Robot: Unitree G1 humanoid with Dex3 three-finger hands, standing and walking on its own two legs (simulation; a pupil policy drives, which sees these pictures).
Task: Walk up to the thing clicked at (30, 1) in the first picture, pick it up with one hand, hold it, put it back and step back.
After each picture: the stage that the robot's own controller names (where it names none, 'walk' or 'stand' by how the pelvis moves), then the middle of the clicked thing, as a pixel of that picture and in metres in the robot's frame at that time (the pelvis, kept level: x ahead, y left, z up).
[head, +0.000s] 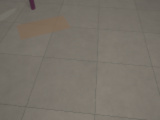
stand; (31, 0) +2.24 +0.73 -0.66
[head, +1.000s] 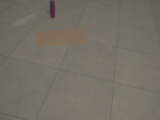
walk; (52, 9) +2.18 +0.33 -0.63
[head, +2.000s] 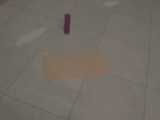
walk; (67, 24) +1.57 +0.12 -0.65
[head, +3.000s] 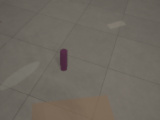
walk; (63, 60) +1.04 +0.14 -0.65
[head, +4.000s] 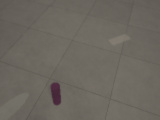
walk; (56, 94) +0.66 +0.17 -0.64
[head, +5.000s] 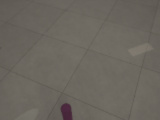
stand; (67, 115) +0.48 +0.13 -0.63
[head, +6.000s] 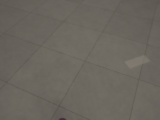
stand; out of the picture +0.43 +0.13 -0.65
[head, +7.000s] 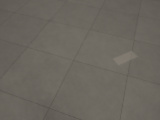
stand; out of the picture +0.40 +0.18 -0.65
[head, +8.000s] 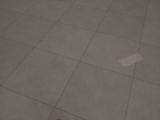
stand; out of the picture +0.42 +0.16 -0.66
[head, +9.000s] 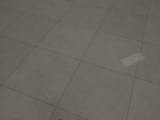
stand; out of the picture +0.41 +0.15 -0.66
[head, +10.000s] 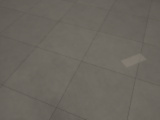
stand; out of the picture +0.41 +0.14 -0.66
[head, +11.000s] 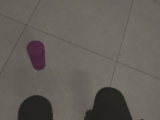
go down; (37, 57) +0.50 +0.13 -0.34
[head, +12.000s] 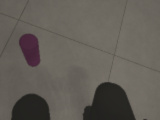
approach; (31, 52) +0.51 +0.14 -0.30
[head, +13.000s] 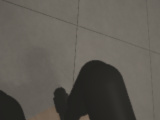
close in; out of the picture +0.51 +0.20 -0.18
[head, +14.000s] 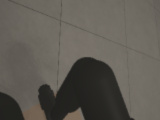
close; out of the picture +0.50 +0.21 -0.19
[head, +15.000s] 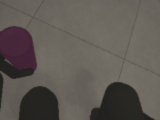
lift; (22, 56) +0.39 +0.19 -0.03
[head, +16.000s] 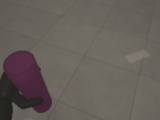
hold; (33, 87) +0.31 +0.15 +0.09
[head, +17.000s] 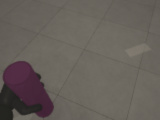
hold; (33, 94) +0.30 +0.16 +0.04
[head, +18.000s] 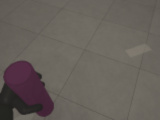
hold; (34, 93) +0.30 +0.16 +0.05
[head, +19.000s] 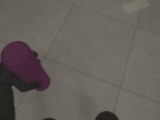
crouch; (31, 71) +0.38 +0.14 -0.02
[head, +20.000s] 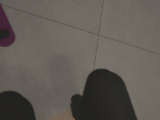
lower; out of the picture +0.52 +0.16 -0.08
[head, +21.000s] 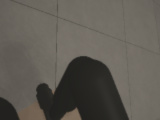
lower; out of the picture +0.48 +0.22 -0.19
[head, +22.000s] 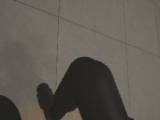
lower; out of the picture +0.48 +0.22 -0.19
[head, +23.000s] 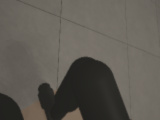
lower; out of the picture +0.48 +0.21 -0.19
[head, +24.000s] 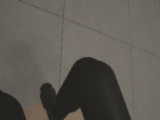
lower; out of the picture +0.48 +0.21 -0.19
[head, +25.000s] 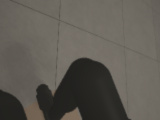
open; out of the picture +0.48 +0.18 -0.20
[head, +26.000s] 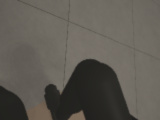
stand; out of the picture +0.47 +0.18 -0.19
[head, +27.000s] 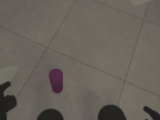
stand; (56, 82) +0.45 +0.10 -0.42
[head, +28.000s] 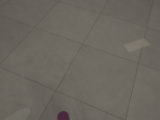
stand; out of the picture +0.39 +0.08 -0.58
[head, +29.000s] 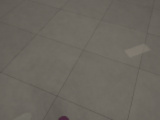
stand; out of the picture +0.39 +0.09 -0.59
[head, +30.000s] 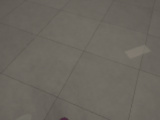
stand; out of the picture +0.39 +0.09 -0.59
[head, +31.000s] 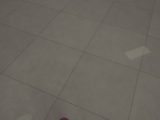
stand; out of the picture +0.39 +0.09 -0.59
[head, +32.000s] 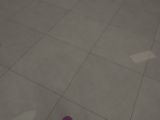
stand; out of the picture +0.39 +0.08 -0.62
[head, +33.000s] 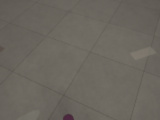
walk; out of the picture +0.41 +0.10 -0.65
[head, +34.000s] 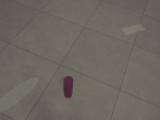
walk; (68, 87) +0.61 +0.07 -0.64
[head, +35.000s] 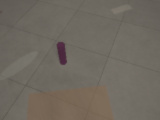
walk; (62, 54) +0.97 +0.21 -0.62
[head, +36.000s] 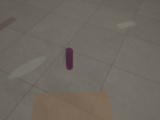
stand; (69, 59) +1.08 +0.12 -0.65
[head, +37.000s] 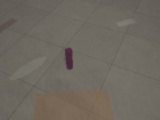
stand; (69, 59) +1.09 +0.13 -0.66
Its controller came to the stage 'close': yes
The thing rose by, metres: 0.69
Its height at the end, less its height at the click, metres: +0.00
